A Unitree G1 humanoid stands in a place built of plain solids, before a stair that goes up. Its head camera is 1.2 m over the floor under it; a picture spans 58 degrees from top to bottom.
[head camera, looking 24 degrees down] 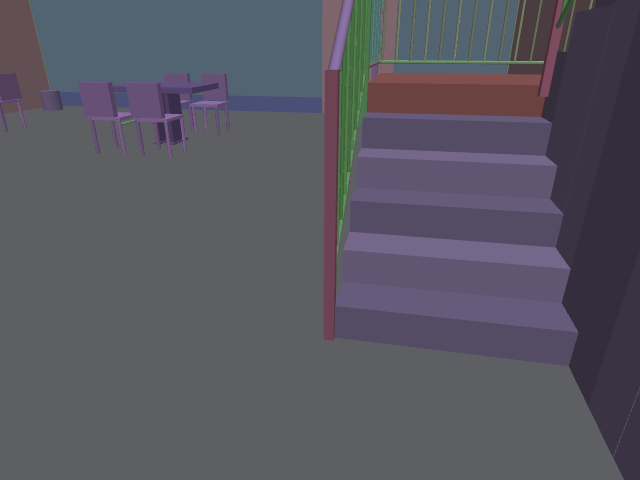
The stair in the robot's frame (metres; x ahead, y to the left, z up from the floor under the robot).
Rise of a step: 0.17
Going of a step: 0.22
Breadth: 0.98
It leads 11 degrees to the right of straight ahead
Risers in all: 6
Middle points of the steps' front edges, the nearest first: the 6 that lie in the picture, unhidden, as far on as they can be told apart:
1.51 -0.54 0.17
1.73 -0.59 0.34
1.95 -0.63 0.51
2.16 -0.67 0.67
2.38 -0.72 0.84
2.60 -0.76 1.01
